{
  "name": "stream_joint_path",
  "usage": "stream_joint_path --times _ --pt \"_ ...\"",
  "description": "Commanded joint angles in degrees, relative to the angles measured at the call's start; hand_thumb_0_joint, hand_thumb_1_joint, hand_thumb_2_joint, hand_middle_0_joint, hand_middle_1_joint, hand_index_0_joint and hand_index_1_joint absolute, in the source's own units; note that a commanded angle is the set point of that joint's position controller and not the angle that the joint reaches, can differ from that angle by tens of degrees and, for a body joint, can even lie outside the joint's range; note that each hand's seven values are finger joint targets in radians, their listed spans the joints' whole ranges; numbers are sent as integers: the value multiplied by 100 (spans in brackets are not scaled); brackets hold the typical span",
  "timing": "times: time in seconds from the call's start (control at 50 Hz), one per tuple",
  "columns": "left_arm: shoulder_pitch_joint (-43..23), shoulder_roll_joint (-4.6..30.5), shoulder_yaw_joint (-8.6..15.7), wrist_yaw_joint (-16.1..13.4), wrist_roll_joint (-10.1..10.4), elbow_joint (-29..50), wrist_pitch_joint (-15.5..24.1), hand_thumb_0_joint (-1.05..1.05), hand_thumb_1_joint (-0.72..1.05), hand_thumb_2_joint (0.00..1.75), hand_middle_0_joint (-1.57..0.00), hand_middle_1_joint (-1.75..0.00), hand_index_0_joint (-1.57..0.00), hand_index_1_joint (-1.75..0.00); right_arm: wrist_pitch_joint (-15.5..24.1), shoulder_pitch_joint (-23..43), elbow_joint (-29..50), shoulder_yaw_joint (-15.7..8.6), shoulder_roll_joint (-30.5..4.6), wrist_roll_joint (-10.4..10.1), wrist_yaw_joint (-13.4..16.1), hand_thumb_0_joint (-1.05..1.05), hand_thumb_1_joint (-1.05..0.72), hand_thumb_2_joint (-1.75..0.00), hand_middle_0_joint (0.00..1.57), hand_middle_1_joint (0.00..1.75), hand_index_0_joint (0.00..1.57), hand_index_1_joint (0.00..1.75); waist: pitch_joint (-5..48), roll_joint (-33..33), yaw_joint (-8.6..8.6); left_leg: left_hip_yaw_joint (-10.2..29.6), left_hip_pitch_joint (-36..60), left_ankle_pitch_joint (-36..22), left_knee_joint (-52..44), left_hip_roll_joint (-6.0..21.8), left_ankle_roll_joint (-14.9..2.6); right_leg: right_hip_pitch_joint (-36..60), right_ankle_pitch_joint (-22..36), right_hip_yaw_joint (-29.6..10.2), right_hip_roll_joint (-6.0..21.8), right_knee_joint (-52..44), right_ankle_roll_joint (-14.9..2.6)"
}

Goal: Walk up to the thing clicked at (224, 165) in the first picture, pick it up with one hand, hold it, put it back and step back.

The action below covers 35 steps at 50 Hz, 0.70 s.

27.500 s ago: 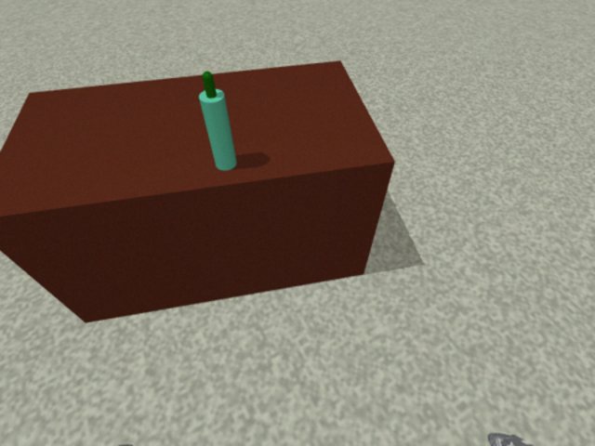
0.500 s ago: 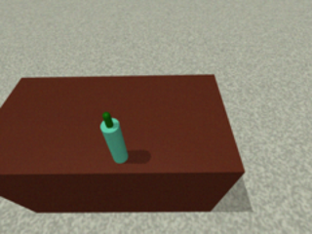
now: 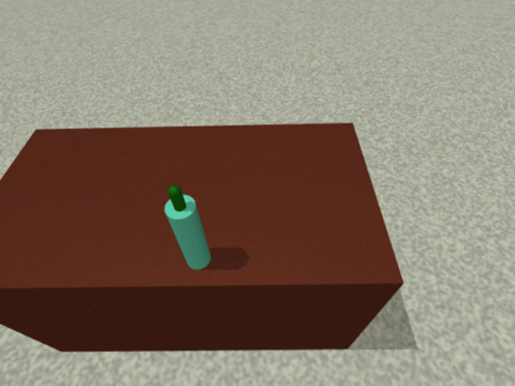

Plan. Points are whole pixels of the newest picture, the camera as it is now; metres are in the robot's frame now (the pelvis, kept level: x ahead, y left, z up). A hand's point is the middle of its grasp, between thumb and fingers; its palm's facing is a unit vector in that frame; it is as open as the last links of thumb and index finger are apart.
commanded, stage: stand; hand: left
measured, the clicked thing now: (188, 228) +0.40 +0.16 -0.05
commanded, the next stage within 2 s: step back in 0.12 s
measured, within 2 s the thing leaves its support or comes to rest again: neither
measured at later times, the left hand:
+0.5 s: hand out of the picture +0.08 +0.30 -0.19, palm faces -0.05 -0.92 -0.40, open 7.4 cm
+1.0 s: hand out of the picture -0.03 +0.27 -0.15, palm faces -0.08 -0.91 -0.40, open 7.4 cm
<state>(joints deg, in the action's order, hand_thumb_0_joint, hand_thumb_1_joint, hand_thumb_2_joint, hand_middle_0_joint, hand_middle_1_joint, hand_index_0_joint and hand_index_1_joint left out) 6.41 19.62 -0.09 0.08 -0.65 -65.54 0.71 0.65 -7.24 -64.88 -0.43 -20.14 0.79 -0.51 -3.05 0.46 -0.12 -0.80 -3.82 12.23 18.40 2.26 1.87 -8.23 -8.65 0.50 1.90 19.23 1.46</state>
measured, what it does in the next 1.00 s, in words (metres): walks backwards: right foot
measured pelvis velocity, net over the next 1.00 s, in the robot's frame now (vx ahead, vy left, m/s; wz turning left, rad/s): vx -0.17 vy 0.03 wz -0.07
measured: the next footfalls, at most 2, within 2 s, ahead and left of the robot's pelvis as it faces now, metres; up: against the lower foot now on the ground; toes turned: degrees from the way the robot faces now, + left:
right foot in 0.80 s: -0.10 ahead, -0.09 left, +0.00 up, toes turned -1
left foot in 1.12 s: -0.18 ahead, +0.15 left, +0.00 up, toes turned -4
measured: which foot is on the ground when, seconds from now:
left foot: down 0.00-0.82, up 0.84-1.00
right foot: down 0.00-0.44, up 0.46-0.78, down 0.80-1.00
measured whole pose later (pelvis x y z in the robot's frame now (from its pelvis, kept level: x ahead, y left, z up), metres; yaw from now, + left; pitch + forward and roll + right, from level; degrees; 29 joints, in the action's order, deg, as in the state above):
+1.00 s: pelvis -0.17 +0.03 -0.02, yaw -4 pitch -1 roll +1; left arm 7.2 19.5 3.2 -0.7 -1.8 -46.1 -2.2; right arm -2.5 -8.2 -49.4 -2.4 -23.4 -0.5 1.4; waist -10.2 1.4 0.6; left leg 7.1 -24.6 30.0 64.1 -5.3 0.6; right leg -18.3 -14.6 -3.0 -0.8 34.3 -1.1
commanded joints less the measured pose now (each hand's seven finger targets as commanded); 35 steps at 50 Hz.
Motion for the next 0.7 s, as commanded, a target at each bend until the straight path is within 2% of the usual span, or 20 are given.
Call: stream_joint_path --times 0.0,0.08,0.1,0.14,0.18,0.24,0.26,0.28,0.3,0.34,0.36,0.38,0.4,0.42,0.44,0.46,0.48,0.52,0.62,0.68 --pt "-198 1267 240 -60 18 302 108 0 90 90 -20 -30 -20 -30 111 138 288 -190 -1142 -5 104 0 -90 -90 20 30 20 30 353 -81 15 381 -209 -661 -369 550 -214 208 752 -442 595 -214 -222" --pt "-219 1236 237 -57 9 331 99 0 90 90 -20 -30 -20 -30 104 196 307 -211 -1185 -2 97 0 -90 -90 20 30 20 30 405 -22 29 392 -237 -618 -370 561 -231 219 686 -445 590 -215 -242" --pt "-237 1608 475 -68 122 545 32 0 90 90 -20 -30 -20 -30 -15 382 412 -349 -1500 -68 79 0 -90 -90 20 30 20 30 -258 -93 77 458 -577 -1438 217 474 -401 -356 1673 -522 489 278 -256" --pt "-151 1545 497 -99 130 731 -5 0 90 90 -20 -30 -20 -30 -74 157 542 -376 -1430 -132 76 0 -90 -90 20 30 20 30 249 -40 -4 393 -552 -1865 516 508 -498 -91 1997 -439 489 625 -391" --pt "-86 1540 524 -108 99 889 -43 0 90 90 -20 -30 -20 -30 -132 182 712 -455 -1430 -145 75 0 -90 -90 20 30 20 30 670 -171 -7 294 -431 -1686 1037 391 -582 -169 1980 -516 561 714 -586" --pt "-204 1758 599 -106 57 1180 -99 0 90 90 -20 -30 -20 -30 -232 86 889 -460 -1287 -129 60 0 -90 -90 20 30 20 30 788 -628 5 57 -716 -474 2085 -148 -452 -502 1810 -1234 1203 380 -1109" --pt "-360 1876 628 -122 11 1320 -125 0 90 90 -20 -30 -20 -30 -278 -44 941 -476 -1220 -122 42 0 -90 -90 20 30 20 30 751 -1065 -35 -77 -860 581 2672 -412 -418 -675 1706 -1576 1569 184 -1383" --pt "-455 1960 649 -124 -59 1450 -131 0 90 90 -20 -30 -20 -30 -339 -146 998 -504 -1215 -102 12 0 -90 -90 20 30 20 30 723 -1310 -17 93 -964 1770 3418 -500 -433 -911 1594 -1812 1863 107 -1637" --pt "-635 2005 665 -130 -121 1586 -138 0 90 90 -20 -30 -20 -30 -378 -350 1053 -525 -1218 -86 -17 0 -90 -90 20 30 20 30 669 -1370 -121 398 -899 2014 3758 -346 -498 -1290 1406 -1743 1920 192 -1682" --pt "-1009 1817 613 -163 -149 1763 -162 0 90 90 -20 -30 -20 -30 -345 -726 1042 -577 -1241 -144 -22 0 -90 -90 20 30 20 30 716 -1308 -324 518 -805 1694 3246 -208 -549 -1350 1526 -1299 1582 734 -1397" --pt "-1041 1749 578 -173 -141 1841 -191 0 90 90 -20 -30 -20 -30 -305 -894 1062 -603 -1250 -114 -8 0 -90 -90 20 30 20 30 759 -1194 -381 345 -816 1089 2406 -180 -518 -1146 1442 -1108 1337 1085 -1127" --pt "-1005 1623 535 -170 -98 1879 -250 0 90 90 -20 -30 -20 -30 -253 -965 1061 -632 -1288 -25 13 0 -90 -90 20 30 20 30 674 -795 -428 343 -821 174 1238 -78 -469 -1114 878 -905 978 1589 -830" --pt "-721 1334 482 -157 -28 1935 -321 0 90 90 -20 -30 -20 -30 -208 -765 1128 -708 -1591 115 34 0 -90 -90 20 30 20 30 539 548 -226 1332 -724 -992 374 548 -514 -1540 -242 -592 189 2576 -561" --pt "-491 1109 448 -181 -1 1934 -355 0 90 90 -20 -30 -20 -30 -149 -498 1293 -791 -1994 230 47 0 -90 -90 20 30 20 30 413 1330 -38 2482 -371 -2316 178 1358 -816 -2361 -2433 -583 -763 3442 -341" --pt "-361 1247 502 -243 -41 1921 -381 0 90 90 -20 -30 -20 -30 -134 -397 1431 -828 -2247 183 56 0 -90 -90 20 30 20 30 504 1009 -104 2478 -747 -3249 393 1842 -1383 -2183 -2881 -1048 -802 4123 -282" --pt "-588 1323 549 -275 -71 1866 -382 0 90 90 -20 -30 -20 -30 -132 -307 1513 -813 -2253 134 74 0 -90 -90 20 30 20 30 531 1045 -261 2854 -1008 -3095 307 1971 -1626 -2053 -2933 -1307 -925 4684 -292" --pt "-576 1350 579 -285 -54 1826 -375 0 90 90 -20 -30 -20 -30 -108 -60 1571 -772 -2032 124 128 0 -90 -90 20 30 20 30 358 871 -158 2480 -1079 -2998 434 1780 -1650 -2138 -2590 -1420 -874 5166 -287" --pt "46 1377 582 -241 44 1696 -364 0 90 90 -20 -30 -20 -30 -81 376 1729 -674 -1735 131 213 0 -90 -90 20 30 20 30 390 850 277 1549 -509 -3084 928 1233 -1439 -2494 -1955 -1365 -849 5361 -249" --pt "-280 1302 654 -153 -57 2128 -251 0 90 90 -20 -30 -20 -30 -74 -481 1761 -706 -1624 77 279 0 -90 -90 20 30 20 30 578 683 -200 1572 585 -3462 1236 1336 -1652 -2380 -2183 -937 -648 4055 19" --pt "-147 1206 684 -116 -54 2169 -200 0 90 90 -20 -30 -20 -30 -107 -461 1839 -681 -1688 52 271 0 -90 -90 20 30 20 30 648 796 -201 1345 463 -3237 1445 1175 -1458 -1757 -1948 -505 -459 2607 -33"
